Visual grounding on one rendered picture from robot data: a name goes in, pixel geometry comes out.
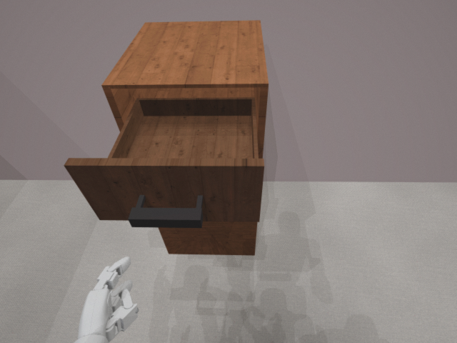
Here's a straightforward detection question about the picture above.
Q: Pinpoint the handle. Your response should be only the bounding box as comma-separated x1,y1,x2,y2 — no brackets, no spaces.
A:
128,195,203,228

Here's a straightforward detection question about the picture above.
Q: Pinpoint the drawer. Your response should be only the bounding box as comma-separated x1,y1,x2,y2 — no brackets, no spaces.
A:
64,97,264,222

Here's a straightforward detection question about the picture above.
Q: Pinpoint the left robot hand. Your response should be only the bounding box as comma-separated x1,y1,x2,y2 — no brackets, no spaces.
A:
78,257,138,342

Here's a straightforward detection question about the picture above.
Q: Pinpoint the cabinet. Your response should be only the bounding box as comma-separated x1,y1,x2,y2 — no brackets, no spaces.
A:
102,20,268,256

